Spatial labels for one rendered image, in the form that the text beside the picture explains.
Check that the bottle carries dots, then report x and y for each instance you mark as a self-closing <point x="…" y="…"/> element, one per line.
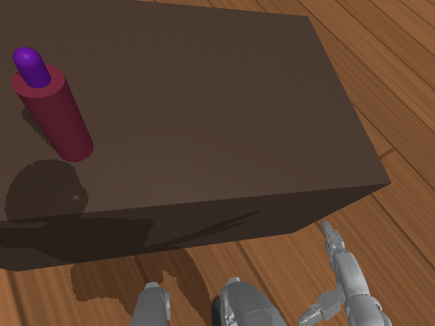
<point x="45" y="92"/>

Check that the right robot arm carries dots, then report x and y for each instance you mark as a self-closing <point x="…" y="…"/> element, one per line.
<point x="365" y="310"/>

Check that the right robot hand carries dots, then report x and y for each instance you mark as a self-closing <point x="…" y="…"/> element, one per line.
<point x="350" y="280"/>

